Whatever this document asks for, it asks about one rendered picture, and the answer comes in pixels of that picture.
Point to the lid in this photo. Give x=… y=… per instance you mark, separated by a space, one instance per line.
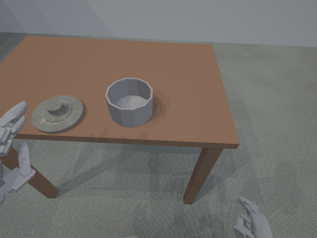
x=48 y=123

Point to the knob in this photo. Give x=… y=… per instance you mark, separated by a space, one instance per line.
x=55 y=107

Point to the table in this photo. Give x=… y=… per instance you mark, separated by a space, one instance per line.
x=190 y=105

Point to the robot right hand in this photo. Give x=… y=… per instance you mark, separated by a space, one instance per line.
x=256 y=227

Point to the robot left hand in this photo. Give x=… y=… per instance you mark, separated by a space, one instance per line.
x=11 y=123

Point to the pot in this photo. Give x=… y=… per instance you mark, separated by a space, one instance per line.
x=130 y=101

